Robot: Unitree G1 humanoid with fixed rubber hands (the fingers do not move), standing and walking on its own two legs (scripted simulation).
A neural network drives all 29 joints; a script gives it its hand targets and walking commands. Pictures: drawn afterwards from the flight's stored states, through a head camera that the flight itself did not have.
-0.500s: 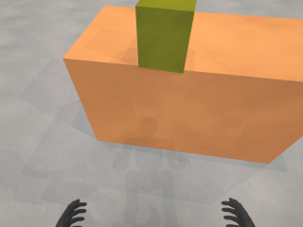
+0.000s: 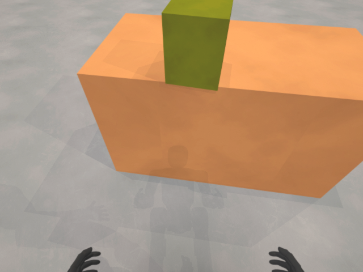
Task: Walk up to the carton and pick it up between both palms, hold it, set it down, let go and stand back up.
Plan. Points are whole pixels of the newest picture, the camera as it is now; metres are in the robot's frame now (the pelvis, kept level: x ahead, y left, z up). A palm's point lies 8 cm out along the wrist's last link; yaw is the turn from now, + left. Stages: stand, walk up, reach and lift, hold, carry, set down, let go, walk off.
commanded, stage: stand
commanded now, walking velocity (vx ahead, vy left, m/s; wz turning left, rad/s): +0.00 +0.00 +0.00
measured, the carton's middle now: (197, 41) +0.84 -0.06 +0.10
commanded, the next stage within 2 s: none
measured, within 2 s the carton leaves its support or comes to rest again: neither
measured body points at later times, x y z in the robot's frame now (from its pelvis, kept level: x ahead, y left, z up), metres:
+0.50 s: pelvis +0.00 +0.00 +0.00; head +0.01 +0.00 +0.45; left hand +0.12 +0.25 -0.10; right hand +0.11 -0.25 -0.10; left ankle +0.02 +0.12 -0.73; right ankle +0.02 -0.12 -0.73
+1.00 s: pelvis +0.00 +0.00 +0.00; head +0.01 +0.00 +0.45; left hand +0.11 +0.25 -0.10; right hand +0.11 -0.25 -0.11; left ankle +0.02 +0.12 -0.73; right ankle +0.02 -0.12 -0.73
